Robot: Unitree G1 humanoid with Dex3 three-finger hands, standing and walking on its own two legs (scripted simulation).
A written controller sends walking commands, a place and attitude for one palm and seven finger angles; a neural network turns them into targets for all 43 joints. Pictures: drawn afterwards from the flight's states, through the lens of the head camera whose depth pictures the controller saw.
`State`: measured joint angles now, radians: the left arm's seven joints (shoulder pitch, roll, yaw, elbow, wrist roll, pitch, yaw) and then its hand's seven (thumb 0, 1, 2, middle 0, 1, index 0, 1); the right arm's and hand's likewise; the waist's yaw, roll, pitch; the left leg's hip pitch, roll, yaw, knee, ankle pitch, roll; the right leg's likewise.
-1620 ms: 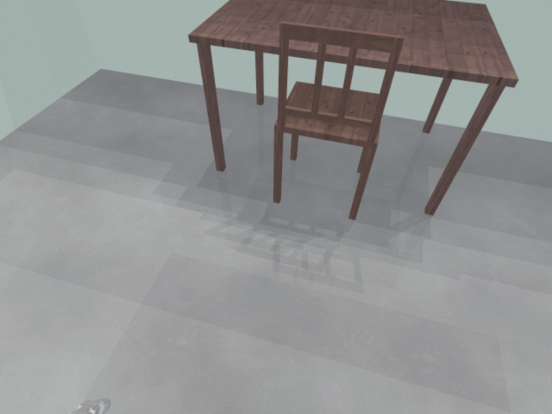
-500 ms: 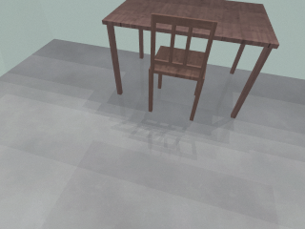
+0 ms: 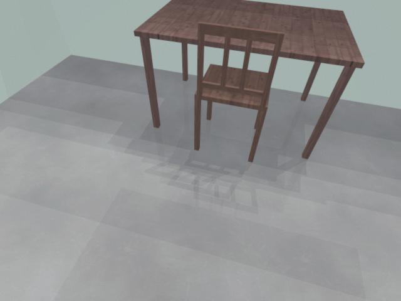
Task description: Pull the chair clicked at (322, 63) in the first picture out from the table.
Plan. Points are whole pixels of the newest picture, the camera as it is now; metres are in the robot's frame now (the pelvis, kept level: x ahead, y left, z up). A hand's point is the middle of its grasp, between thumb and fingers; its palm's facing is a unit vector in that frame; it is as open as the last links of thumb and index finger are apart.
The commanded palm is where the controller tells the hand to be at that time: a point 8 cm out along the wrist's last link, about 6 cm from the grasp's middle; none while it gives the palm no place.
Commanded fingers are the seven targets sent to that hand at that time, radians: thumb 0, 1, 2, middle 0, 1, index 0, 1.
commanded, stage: walk to a spot facing it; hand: left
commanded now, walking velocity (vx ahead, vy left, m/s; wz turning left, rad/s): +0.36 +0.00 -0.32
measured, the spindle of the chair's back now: (225, 62) +1.20 -0.04 -0.10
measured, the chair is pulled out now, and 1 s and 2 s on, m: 0.00 0.00 0.00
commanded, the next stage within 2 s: take the last steps up to it in 0.96 s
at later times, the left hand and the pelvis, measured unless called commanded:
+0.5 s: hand (145, 288) +0.19 +0.15 -0.20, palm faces -0.11 -0.97 -0.21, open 7.3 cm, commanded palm none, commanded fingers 0.00 0.90 0.90 -0.20 -0.30 -0.20 -0.30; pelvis +0.12 -0.04 -0.03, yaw -8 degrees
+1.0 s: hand (157, 235) +0.33 +0.15 -0.20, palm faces -0.12 -0.99 -0.12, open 7.3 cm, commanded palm none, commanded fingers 0.00 0.90 0.90 -0.20 -0.30 -0.20 -0.30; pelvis +0.32 -0.02 -0.01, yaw -12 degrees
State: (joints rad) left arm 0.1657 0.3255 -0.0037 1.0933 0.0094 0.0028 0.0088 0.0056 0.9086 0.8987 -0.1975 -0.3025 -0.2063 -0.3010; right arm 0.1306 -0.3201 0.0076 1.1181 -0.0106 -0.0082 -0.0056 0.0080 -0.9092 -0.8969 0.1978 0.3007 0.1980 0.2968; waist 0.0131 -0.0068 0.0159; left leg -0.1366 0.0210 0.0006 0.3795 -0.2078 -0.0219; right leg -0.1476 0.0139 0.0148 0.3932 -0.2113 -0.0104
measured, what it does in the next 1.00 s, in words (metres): walks ahead: right foot, then left foot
